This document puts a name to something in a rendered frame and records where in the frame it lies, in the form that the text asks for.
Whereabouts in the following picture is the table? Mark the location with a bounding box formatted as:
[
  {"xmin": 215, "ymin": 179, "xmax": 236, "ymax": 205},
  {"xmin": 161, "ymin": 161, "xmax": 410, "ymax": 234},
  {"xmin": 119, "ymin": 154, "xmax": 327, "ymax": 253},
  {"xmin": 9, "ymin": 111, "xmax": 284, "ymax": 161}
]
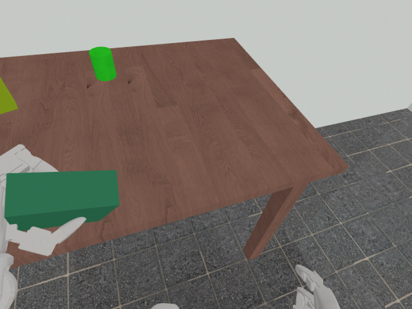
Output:
[{"xmin": 0, "ymin": 38, "xmax": 349, "ymax": 309}]

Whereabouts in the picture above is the left robot hand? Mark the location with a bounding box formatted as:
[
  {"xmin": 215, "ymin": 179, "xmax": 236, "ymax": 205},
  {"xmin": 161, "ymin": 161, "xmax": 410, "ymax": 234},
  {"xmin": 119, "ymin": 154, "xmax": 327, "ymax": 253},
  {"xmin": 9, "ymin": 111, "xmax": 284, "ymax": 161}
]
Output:
[{"xmin": 0, "ymin": 144, "xmax": 86, "ymax": 256}]

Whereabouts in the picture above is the right robot hand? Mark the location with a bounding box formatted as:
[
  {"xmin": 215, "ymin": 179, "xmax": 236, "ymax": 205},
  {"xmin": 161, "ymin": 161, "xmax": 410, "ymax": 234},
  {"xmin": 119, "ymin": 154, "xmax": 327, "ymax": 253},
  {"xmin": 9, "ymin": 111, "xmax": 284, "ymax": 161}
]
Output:
[{"xmin": 293, "ymin": 265, "xmax": 340, "ymax": 309}]

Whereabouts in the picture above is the sponge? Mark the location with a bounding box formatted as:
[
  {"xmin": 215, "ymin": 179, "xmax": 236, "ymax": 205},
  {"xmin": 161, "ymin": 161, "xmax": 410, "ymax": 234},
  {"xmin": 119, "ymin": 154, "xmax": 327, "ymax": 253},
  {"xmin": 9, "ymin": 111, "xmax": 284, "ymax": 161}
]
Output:
[{"xmin": 5, "ymin": 170, "xmax": 120, "ymax": 231}]

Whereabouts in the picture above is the left robot forearm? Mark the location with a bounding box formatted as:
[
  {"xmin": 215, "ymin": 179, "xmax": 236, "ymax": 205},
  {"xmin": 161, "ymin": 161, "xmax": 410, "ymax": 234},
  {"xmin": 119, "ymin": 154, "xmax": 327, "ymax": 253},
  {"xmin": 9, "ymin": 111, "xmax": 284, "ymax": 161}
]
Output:
[{"xmin": 0, "ymin": 253, "xmax": 17, "ymax": 309}]

